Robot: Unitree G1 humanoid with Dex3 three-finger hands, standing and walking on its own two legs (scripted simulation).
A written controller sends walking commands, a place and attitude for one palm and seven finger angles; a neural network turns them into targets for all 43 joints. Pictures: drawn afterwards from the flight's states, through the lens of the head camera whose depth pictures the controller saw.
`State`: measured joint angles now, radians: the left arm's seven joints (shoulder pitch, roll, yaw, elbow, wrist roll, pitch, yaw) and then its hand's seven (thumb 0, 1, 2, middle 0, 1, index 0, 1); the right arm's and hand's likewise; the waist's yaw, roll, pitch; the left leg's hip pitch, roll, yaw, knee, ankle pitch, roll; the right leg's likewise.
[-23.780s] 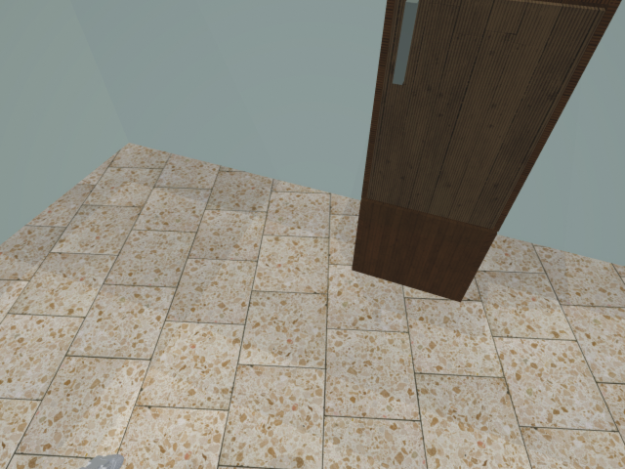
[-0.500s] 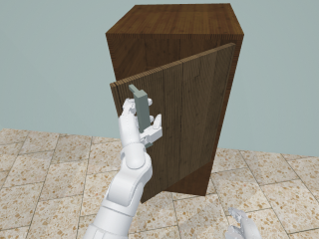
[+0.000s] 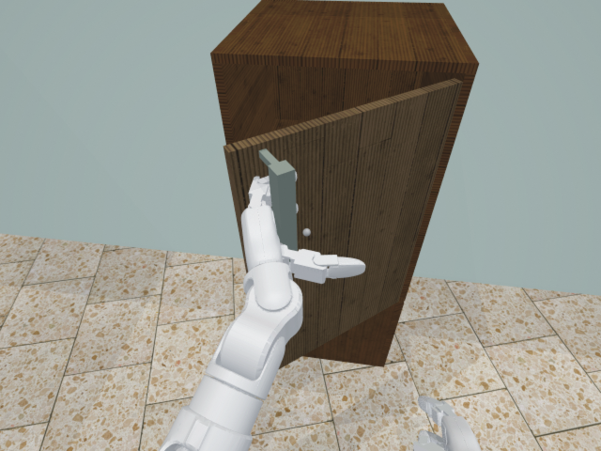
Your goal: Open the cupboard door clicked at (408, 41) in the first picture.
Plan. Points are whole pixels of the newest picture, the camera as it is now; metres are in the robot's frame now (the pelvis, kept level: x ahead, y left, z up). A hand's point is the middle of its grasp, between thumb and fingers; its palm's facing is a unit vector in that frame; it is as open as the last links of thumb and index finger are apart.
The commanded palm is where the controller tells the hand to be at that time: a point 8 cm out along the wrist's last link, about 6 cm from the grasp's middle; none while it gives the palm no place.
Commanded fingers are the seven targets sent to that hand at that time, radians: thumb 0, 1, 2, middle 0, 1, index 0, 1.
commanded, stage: open thumb and fingers to let go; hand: left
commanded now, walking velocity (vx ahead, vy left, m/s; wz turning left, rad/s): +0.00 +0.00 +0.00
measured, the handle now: (277, 212) +0.38 +0.07 +0.16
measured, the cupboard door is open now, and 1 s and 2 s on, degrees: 39 43 43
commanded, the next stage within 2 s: slide the hand sideways off the handle in 0.08 s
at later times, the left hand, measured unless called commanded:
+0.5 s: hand (311, 261) +0.29 +0.01 +0.16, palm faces -0.17 -0.99 -0.01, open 16.0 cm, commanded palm +0.27 +0.06 +0.16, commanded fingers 0.00 -0.50 0.30 -0.15 -0.30 -0.15 -0.30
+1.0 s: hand (272, 288) +0.26 +0.06 +0.15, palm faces -0.11 -0.99 -0.03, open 16.1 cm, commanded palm +0.23 +0.12 +0.16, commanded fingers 0.00 -0.50 0.30 -0.15 -0.30 -0.15 -0.30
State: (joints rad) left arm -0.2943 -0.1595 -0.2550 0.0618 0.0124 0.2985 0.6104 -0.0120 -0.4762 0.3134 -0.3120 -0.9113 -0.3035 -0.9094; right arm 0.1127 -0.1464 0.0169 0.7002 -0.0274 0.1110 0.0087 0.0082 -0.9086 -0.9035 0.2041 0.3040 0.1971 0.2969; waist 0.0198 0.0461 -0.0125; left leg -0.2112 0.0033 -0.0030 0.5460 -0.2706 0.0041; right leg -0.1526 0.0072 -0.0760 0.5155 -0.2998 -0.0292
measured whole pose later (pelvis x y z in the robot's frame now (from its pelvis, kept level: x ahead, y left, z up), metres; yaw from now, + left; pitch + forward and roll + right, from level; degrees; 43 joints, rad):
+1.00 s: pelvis +0.01 -0.02 +0.00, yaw -2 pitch -5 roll +0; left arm 0.15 0.12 -0.13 -0.33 -0.14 0.23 0.03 -0.02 -0.50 0.30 -0.24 -0.34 -0.21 -0.33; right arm 0.15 -0.21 0.06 0.54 0.02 0.11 -0.04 0.01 -0.91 -0.90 0.20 0.30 0.20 0.30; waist 0.01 0.05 -0.03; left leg -0.14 0.03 0.01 0.48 -0.26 -0.02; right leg -0.10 0.04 -0.06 0.47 -0.28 -0.05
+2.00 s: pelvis +0.00 -0.01 +0.00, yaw +1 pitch -4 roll +0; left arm 0.37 0.26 0.16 -0.47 -0.27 0.17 -0.21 -0.02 -0.47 0.32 -0.15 -0.30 -0.15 -0.30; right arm 0.21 -0.24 0.07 0.58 0.04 -0.16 -0.09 0.01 -0.91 -0.90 0.21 0.30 0.20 0.30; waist 0.04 0.07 -0.04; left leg -0.19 0.01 -0.02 0.55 -0.28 -0.01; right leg -0.13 0.02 -0.09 0.51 -0.31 -0.04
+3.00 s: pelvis +0.03 +0.00 +0.01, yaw -1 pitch -4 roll +0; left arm 0.46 0.34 0.31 -0.36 -0.06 -0.08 0.12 0.01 0.87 0.89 -0.21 -0.30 -0.21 -0.30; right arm 0.18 -0.22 0.01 0.64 0.00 -0.08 -0.08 0.01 -0.91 -0.90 0.21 0.30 0.20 0.30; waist 0.06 0.06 0.03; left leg -0.09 0.00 0.02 0.40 -0.24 0.01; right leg -0.03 0.01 -0.05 0.36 -0.26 -0.02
